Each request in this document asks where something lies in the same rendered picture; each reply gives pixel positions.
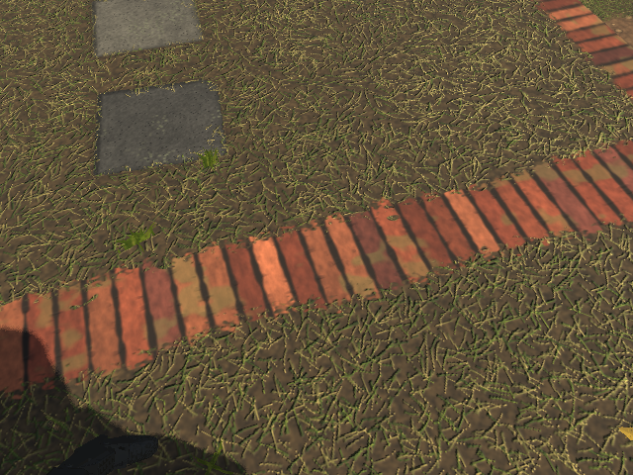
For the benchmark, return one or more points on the left robot hand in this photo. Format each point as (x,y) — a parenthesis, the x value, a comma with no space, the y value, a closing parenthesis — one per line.
(102,455)

